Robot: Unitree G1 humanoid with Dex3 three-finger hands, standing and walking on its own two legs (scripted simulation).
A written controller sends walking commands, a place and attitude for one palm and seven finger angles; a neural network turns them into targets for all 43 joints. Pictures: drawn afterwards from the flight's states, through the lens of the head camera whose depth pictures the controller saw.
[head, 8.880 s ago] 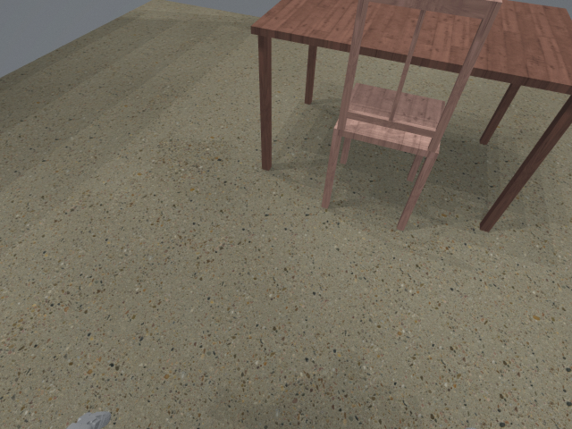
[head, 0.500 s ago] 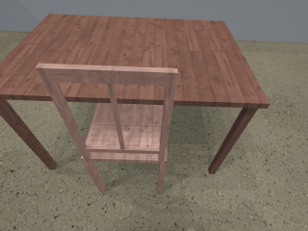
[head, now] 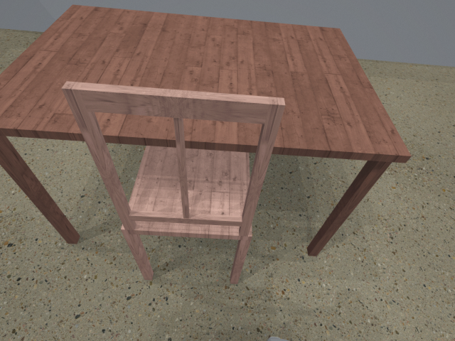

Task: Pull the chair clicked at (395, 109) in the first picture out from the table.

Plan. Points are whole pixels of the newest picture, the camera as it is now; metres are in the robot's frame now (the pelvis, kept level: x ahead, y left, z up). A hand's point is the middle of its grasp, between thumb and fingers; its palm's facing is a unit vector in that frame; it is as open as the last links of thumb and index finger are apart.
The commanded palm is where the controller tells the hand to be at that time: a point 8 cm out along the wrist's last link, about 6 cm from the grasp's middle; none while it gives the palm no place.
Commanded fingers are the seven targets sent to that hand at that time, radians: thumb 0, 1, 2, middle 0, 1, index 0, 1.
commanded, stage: come to a stop and stand still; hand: left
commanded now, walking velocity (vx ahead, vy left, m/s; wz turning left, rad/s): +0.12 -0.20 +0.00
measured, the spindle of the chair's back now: (183, 176) +0.46 +0.13 -0.04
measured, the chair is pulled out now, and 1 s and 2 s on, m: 0.00 0.00 0.00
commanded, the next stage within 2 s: look again from close up in 0.76 s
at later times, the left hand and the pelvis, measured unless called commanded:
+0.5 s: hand out of the picture -0.01 +0.15 -0.16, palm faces -0.03 -0.98 -0.22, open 7.4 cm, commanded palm none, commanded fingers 0.00 0.90 0.90 -0.20 -0.30 -0.20 -0.30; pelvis -0.02 -0.02 +0.01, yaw +0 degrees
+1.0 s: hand out of the picture +0.00 +0.16 -0.16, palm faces +0.01 -0.98 -0.21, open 7.4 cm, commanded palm none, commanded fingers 0.00 0.90 0.90 -0.20 -0.30 -0.20 -0.30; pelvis -0.01 -0.01 +0.01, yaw +0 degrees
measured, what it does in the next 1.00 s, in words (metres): steps on the spot: right foot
